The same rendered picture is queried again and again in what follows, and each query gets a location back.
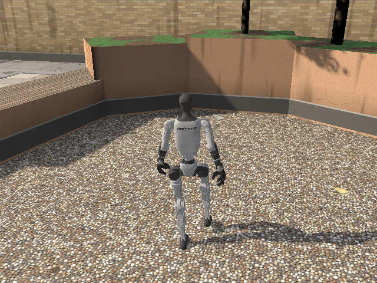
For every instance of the robot right hand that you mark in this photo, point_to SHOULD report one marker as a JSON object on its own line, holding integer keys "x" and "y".
{"x": 221, "y": 178}

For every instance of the robot left upper arm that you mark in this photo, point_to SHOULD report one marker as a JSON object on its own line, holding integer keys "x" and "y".
{"x": 168, "y": 125}

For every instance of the robot right upper arm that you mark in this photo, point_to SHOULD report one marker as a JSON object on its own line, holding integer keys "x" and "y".
{"x": 208, "y": 134}

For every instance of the left robot thigh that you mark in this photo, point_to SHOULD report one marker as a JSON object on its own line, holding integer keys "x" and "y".
{"x": 176, "y": 184}

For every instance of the robot left hand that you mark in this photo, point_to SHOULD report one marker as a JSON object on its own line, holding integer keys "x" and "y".
{"x": 164, "y": 166}

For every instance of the left robot forearm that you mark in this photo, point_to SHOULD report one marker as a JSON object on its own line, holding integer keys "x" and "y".
{"x": 161, "y": 155}

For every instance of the right robot forearm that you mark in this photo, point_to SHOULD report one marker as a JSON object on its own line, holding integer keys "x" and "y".
{"x": 217, "y": 159}

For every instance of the robot right shin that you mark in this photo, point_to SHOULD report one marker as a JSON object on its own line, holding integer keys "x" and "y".
{"x": 206, "y": 201}

